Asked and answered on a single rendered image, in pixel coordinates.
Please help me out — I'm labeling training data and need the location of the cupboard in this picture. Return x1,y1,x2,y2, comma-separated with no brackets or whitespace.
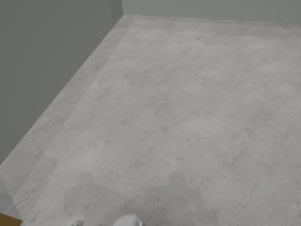
0,213,23,226

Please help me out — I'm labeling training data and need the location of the left robot thigh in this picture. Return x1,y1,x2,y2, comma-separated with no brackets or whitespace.
113,215,143,226

